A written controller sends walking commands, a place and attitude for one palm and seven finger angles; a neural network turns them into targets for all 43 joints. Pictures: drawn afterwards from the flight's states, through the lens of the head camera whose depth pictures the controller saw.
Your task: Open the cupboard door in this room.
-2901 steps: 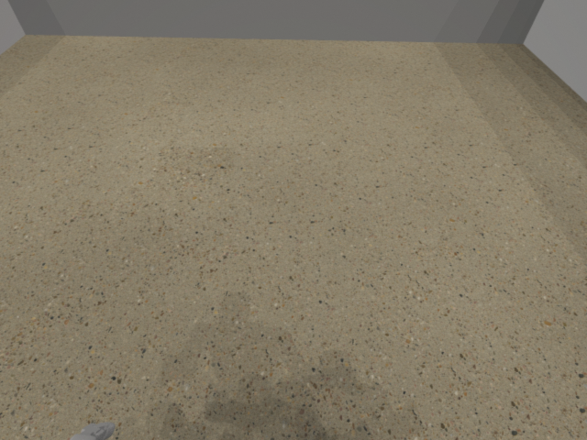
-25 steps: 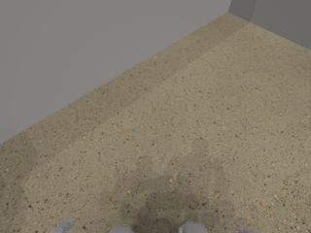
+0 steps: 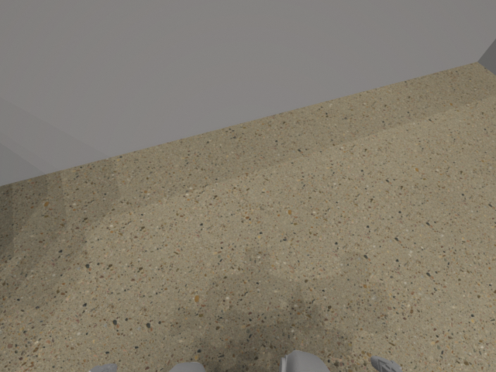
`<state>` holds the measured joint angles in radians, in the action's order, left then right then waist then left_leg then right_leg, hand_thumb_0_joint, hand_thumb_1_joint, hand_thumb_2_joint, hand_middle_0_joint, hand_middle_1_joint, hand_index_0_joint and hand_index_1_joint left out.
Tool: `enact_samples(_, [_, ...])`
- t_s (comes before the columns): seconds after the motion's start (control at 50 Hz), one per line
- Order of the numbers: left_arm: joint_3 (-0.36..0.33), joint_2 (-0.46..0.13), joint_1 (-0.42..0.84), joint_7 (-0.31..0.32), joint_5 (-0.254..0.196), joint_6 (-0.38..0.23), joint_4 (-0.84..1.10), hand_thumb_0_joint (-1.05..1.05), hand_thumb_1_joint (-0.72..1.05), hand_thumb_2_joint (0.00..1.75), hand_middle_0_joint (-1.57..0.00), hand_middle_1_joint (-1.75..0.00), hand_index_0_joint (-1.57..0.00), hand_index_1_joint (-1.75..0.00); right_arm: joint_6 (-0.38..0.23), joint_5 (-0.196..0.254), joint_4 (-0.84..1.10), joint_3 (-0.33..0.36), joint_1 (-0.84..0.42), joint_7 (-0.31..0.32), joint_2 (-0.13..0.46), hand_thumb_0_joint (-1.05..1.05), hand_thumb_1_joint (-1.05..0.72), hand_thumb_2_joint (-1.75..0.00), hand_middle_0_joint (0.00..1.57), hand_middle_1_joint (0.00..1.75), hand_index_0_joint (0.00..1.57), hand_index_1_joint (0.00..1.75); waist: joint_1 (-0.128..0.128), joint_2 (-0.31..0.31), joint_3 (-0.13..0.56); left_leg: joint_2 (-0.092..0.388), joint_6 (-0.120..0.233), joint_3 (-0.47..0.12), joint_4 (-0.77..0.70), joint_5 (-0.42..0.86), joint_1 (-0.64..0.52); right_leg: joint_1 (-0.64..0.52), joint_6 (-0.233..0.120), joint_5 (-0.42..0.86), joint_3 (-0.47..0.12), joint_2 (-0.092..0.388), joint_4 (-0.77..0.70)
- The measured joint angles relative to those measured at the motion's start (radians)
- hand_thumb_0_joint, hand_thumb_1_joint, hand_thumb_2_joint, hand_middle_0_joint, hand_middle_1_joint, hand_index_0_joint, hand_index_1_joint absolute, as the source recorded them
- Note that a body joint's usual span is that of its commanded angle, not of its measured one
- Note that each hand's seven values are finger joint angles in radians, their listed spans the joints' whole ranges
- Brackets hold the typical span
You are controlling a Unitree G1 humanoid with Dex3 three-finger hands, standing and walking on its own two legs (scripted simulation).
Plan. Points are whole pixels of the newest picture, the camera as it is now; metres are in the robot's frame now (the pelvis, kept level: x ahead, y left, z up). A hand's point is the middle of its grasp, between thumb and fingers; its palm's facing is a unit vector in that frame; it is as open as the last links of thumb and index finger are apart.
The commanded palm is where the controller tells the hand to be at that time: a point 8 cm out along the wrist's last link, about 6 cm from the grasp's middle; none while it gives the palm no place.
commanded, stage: turn to face it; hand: left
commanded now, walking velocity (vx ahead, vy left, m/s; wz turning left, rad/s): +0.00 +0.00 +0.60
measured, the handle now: out of the picture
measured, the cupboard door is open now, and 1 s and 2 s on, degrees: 46 46 46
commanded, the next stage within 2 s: take the last steps up to it in 1.94 s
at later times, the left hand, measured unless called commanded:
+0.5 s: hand out of the picture +0.03 +0.18 -0.17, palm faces +0.31 -0.93 -0.22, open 7.4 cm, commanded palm none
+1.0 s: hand out of the picture +0.01 +0.15 -0.14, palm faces +0.57 -0.77 -0.28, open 7.4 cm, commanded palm none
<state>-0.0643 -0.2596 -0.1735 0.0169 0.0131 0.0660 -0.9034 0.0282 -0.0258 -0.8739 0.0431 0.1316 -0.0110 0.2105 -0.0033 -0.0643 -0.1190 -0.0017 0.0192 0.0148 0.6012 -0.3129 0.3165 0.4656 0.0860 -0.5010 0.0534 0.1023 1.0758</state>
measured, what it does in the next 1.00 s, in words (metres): steps on the spot, turning left: right foot, then left foot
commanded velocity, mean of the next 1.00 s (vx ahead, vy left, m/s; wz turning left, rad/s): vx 0.00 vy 0.00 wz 0.60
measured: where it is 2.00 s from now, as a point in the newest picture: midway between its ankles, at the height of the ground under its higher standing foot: outside the picture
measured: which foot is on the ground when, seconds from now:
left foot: down 0.00-0.22, up 0.24-0.50, down 0.52-0.84, up 0.86-1.00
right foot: up 0.00-0.20, down 0.22-0.50, up 0.52-0.84, down 0.86-1.00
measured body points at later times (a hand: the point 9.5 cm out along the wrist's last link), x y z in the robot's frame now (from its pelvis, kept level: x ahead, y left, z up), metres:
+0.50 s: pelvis +0.02 -0.03 +0.00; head +0.07 +0.00 +0.44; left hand +0.01 +0.23 -0.15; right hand +0.20 -0.26 -0.13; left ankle -0.02 +0.08 -0.72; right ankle +0.02 -0.17 -0.73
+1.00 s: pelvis +0.05 -0.07 +0.01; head +0.10 -0.05 +0.45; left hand -0.02 +0.19 -0.12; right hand +0.27 -0.24 -0.14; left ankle -0.04 +0.03 -0.66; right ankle +0.12 -0.17 -0.73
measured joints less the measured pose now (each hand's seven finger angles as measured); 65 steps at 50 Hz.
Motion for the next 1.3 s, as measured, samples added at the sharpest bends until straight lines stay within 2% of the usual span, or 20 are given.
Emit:
enact_samples(0.08, [-0.003, -0.005, 0.024, -0.005, -0.004, -0.005, 0.017, 0.01, 0.91, 0.90, -0.20, -0.30, -0.20, -0.30, 0.004, -0.002, -0.018, -0.002, 0.024, 0.006, -0.001, 0.00, -0.91, -0.89, 0.20, 0.30, 0.20, 0.29, 0.001, 0.026, 0.003, 0.002, -0.011, -0.047, -0.061, 0.039, -0.026, 0.005, 0.002, 0.045, -0.031, -0.025, -0.067])
enact_samples(0.2, [0.002, -0.002, 0.039, -0.007, -0.007, -0.028, 0.053, 0.01, 0.91, 0.90, -0.20, -0.30, -0.20, -0.30, 0.030, 0.000, -0.030, 0.012, 0.052, 0.001, 0.012, 0.00, -0.91, -0.89, 0.20, 0.30, 0.20, 0.30, -0.015, 0.067, 0.021, -0.005, -0.047, -0.125, -0.026, 0.029, 0.003, -0.139, -0.019, 0.150, -0.029, -0.063, -0.427])
enact_samples(0.26, [0.009, 0.014, 0.032, 0.001, 0.005, -0.051, 0.064, 0.00, 0.91, 0.90, -0.20, -0.30, -0.20, -0.30, 0.046, 0.006, -0.035, 0.031, 0.045, -0.005, 0.035, 0.01, -0.91, -0.89, 0.20, 0.30, 0.20, 0.30, -0.016, 0.085, 0.018, -0.018, -0.043, -0.116, 0.217, -0.141, 0.100, -0.160, -0.068, 0.168, -0.007, -0.049, -0.467])
enact_samples(0.3, [0.018, 0.033, 0.021, 0.006, 0.007, -0.051, 0.062, 0.00, 0.91, 0.90, -0.20, -0.30, -0.20, -0.30, 0.054, 0.006, -0.042, 0.041, 0.032, -0.009, 0.050, 0.01, -0.91, -0.90, 0.20, 0.30, 0.20, 0.29, -0.021, 0.094, 0.008, -0.015, -0.050, -0.079, 0.420, -0.171, 0.159, -0.181, -0.071, 0.165, 0.019, -0.035, -0.473])
enact_samples(0.34, [0.022, 0.044, 0.006, 0.010, 0.009, -0.047, 0.056, 0.00, 0.91, 0.90, -0.20, -0.30, -0.20, -0.30, 0.057, 0.007, -0.043, 0.043, 0.022, -0.014, 0.053, 0.01, -0.91, -0.90, 0.20, 0.30, 0.20, 0.29, -0.026, 0.081, 0.003, -0.001, -0.062, -0.032, 0.492, -0.167, 0.174, -0.208, -0.069, 0.172, 0.040, -0.016, -0.501])
enact_samples(0.48, [0.026, 0.042, -0.030, -0.002, 0.010, -0.051, 0.037, 0.00, 0.91, 0.90, -0.20, -0.30, -0.20, -0.30, 0.039, 0.014, -0.023, 0.023, -0.006, -0.026, 0.035, 0.01, -0.91, -0.90, 0.19, 0.30, 0.19, 0.29, -0.013, 0.010, -0.008, 0.012, -0.065, 0.071, 0.113, -0.089, 0.035, -0.240, -0.043, 0.144, 0.120, 0.054, -0.490])
enact_samples(0.5, [0.024, 0.038, -0.039, -0.004, 0.007, -0.049, 0.036, 0.00, 0.91, 0.90, -0.20, -0.30, -0.20, -0.30, 0.033, 0.013, -0.016, 0.019, -0.007, -0.028, 0.036, 0.01, -0.91, -0.90, 0.19, 0.30, 0.19, 0.29, -0.011, 0.007, -0.003, 0.011, -0.056, 0.075, 0.031, -0.015, 0.003, -0.229, -0.036, 0.122, 0.131, 0.061, -0.454])
enact_samples(0.52, [0.020, 0.035, -0.048, -0.006, 0.002, -0.043, 0.036, 0.00, 0.91, 0.90, -0.20, -0.30, -0.20, -0.30, 0.022, 0.010, -0.006, 0.018, -0.005, -0.029, 0.041, 0.01, -0.91, -0.90, 0.19, 0.30, 0.19, 0.29, -0.011, 0.014, 0.007, 0.015, -0.014, 0.063, -0.006, 0.042, -0.004, -0.197, -0.026, 0.095, 0.135, 0.063, -0.386])
enact_samples(0.56, [0.012, 0.013, -0.037, -0.003, 0.001, -0.019, 0.022, 0.00, 0.91, 0.90, -0.20, -0.30, -0.20, -0.30, 0.008, 0.005, -0.003, 0.014, -0.014, -0.022, 0.026, 0.01, -0.91, -0.90, 0.19, 0.30, 0.20, 0.29, -0.004, -0.008, 0.000, 0.002, 0.016, 0.049, 0.049, 0.003, 0.021, -0.117, -0.014, -0.025, 0.063, 0.052, -0.193])
enact_samples(0.64, [-0.004, -0.011, -0.002, 0.000, 0.000, 0.005, -0.001, 0.01, 0.91, 0.90, -0.20, -0.30, -0.20, -0.30, -0.001, 0.000, 0.000, 0.001, 0.002, 0.001, 0.006, 0.00, -0.91, -0.90, 0.20, 0.30, 0.20, 0.29, 0.000, -0.003, 0.000, -0.001, -0.005, -0.003, 0.007, 0.006, 0.007, -0.004, -0.001, 0.005, -0.014, 0.003, 0.016])
enact_samples(0.74, [-0.006, -0.012, 0.023, -0.006, -0.004, -0.004, 0.021, 0.01, 0.91, 0.90, -0.20, -0.30, -0.20, -0.30, 0.007, -0.003, -0.016, -0.002, 0.022, 0.004, 0.002, 0.00, -0.91, -0.89, 0.20, 0.30, 0.20, 0.29, 0.002, 0.032, 0.005, 0.001, -0.018, -0.063, -0.065, 0.051, -0.025, -0.009, -0.001, 0.049, -0.039, -0.026, -0.113])
enact_samples(0.84, [0.002, -0.003, 0.029, -0.008, -0.007, -0.028, 0.051, 0.01, 0.91, 0.90, -0.20, -0.30, -0.20, -0.30, 0.028, 0.001, -0.026, 0.011, 0.042, 0.000, 0.012, 0.00, -0.91, -0.89, 0.20, 0.30, 0.20, 0.30, -0.010, 0.068, 0.023, -0.009, -0.051, -0.130, -0.024, 0.036, -0.001, -0.140, -0.018, 0.150, -0.030, -0.061, -0.430])
enact_samples(0.9, [0.011, 0.018, 0.025, 0.001, 0.006, -0.049, 0.060, 0.00, 0.91, 0.90, -0.20, -0.30, -0.20, -0.30, 0.045, 0.008, -0.031, 0.031, 0.036, -0.005, 0.036, 0.01, -0.91, -0.89, 0.20, 0.30, 0.20, 0.30, -0.014, 0.091, 0.021, -0.021, -0.045, -0.119, 0.216, -0.139, 0.089, -0.161, -0.068, 0.177, -0.004, -0.049, -0.460])
enact_samples(0.96, [0.021, 0.045, 0.009, 0.008, 0.008, -0.047, 0.059, 0.00, 0.91, 0.90, -0.20, -0.30, -0.20, -0.30, 0.058, 0.006, -0.043, 0.042, 0.021, -0.012, 0.054, 0.01, -0.91, -0.90, 0.20, 0.30, 0.20, 0.29, -0.020, 0.092, 0.009, -0.014, -0.054, -0.054, 0.475, -0.170, 0.160, -0.196, -0.075, 0.181, 0.034, -0.022, -0.479])
enact_samples(1.0, [0.025, 0.052, -0.004, 0.008, 0.011, -0.044, 0.053, 0.00, 0.91, 0.90, -0.20, -0.30, -0.20, -0.30, 0.059, 0.008, -0.042, 0.043, 0.015, -0.019, 0.051, 0.01, -0.91, -0.90, 0.20, 0.30, 0.20, 0.29, -0.023, 0.071, 0.009, -0.001, -0.065, -0.010, 0.486, -0.163, 0.157, -0.221, -0.073, 0.192, 0.055, 0.000, -0.510])
enact_samples(1.06, [0.027, 0.054, -0.017, 0.003, 0.014, -0.046, 0.044, 0.00, 0.91, 0.90, -0.20, -0.30, -0.20, -0.30, 0.054, 0.011, -0.036, 0.037, 0.008, -0.026, 0.041, 0.01, -0.91, -0.90, 0.19, 0.30, 0.19, 0.29, -0.019, 0.035, 0.006, 0.011, -0.072, 0.040, 0.339, -0.165, 0.104, -0.240, -0.067, 0.197, 0.089, 0.031, -0.533])
enact_samples(1.14, [0.024, 0.044, -0.039, -0.005, 0.009, -0.048, 0.034, 0.00, 0.91, 0.90, -0.20, -0.30, -0.20, -0.30, 0.037, 0.013, -0.021, 0.024, -0.004, -0.028, 0.034, 0.01, -0.91, -0.90, 0.19, 0.30, 0.19, 0.29, -0.008, 0.006, 0.004, 0.007, -0.060, 0.071, 0.062, -0.066, -0.001, -0.228, -0.047, 0.159, 0.137, 0.064, -0.477])
enact_samples(1.16, [0.021, 0.043, -0.051, -0.007, 0.005, -0.044, 0.036, 0.00, 0.91, 0.90, -0.20, -0.30, -0.20, -0.30, 0.028, 0.011, -0.010, 0.020, 0.001, -0.030, 0.041, 0.01, -0.91, -0.90, 0.19, 0.30, 0.19, 0.29, -0.007, 0.017, 0.016, 0.017, -0.035, 0.062, -0.017, 0.013, -0.029, -0.206, -0.040, 0.138, 0.151, 0.064, -0.431])
enact_samples(1.22, [0.008, 0.010, -0.036, -0.003, 0.002, -0.011, 0.017, 0.01, 0.91, 0.90, -0.20, -0.30, -0.20, -0.30, 0.005, 0.003, -0.003, 0.013, -0.004, -0.018, 0.022, 0.01, -0.91, -0.90, 0.19, 0.30, 0.20, 0.29, -0.003, -0.009, 0.009, 0.000, 0.007, 0.036, 0.035, 0.000, 0.010, -0.096, -0.012, -0.036, 0.062, 0.044, -0.166])
enact_samples(1.3, [-0.005, -0.009, -0.004, -0.001, -0.002, 0.004, 0.001, 0.01, 0.91, 0.90, -0.20, -0.30, -0.20, -0.30, 0.001, -0.001, -0.006, 0.000, 0.014, 0.003, 0.005, 0.00, -0.91, -0.90, 0.20, 0.30, 0.20, 0.29, 0.002, 0.002, 0.006, -0.002, -0.008, -0.013, -0.014, 0.030, -0.005, -0.005, -0.003, 0.009, -0.008, -0.004, 0.005])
